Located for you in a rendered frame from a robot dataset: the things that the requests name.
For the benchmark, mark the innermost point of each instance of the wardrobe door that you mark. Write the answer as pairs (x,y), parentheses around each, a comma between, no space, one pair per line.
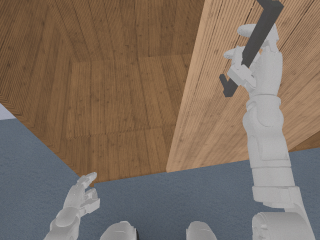
(209,129)
(315,138)

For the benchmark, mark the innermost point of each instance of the left robot hand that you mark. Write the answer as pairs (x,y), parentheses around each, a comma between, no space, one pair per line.
(85,202)

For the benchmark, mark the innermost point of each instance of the robot left forearm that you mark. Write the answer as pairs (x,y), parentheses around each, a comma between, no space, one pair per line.
(66,225)

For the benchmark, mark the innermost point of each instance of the robot thigh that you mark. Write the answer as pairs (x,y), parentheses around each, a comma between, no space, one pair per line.
(199,231)
(120,231)

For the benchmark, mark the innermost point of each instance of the right robot thigh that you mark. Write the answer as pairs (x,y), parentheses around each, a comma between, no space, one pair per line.
(199,231)

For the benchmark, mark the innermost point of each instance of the robot right forearm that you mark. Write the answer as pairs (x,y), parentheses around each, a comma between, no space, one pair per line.
(273,179)

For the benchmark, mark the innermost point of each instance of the left robot thigh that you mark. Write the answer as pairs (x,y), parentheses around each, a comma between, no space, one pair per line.
(120,231)

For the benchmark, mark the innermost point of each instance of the right robot upper arm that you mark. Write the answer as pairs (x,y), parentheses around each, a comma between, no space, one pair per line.
(280,226)

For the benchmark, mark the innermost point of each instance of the right robot hand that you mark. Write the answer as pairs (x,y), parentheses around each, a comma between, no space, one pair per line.
(266,68)

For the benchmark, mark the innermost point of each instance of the handle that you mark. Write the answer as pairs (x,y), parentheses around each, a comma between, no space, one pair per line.
(271,11)

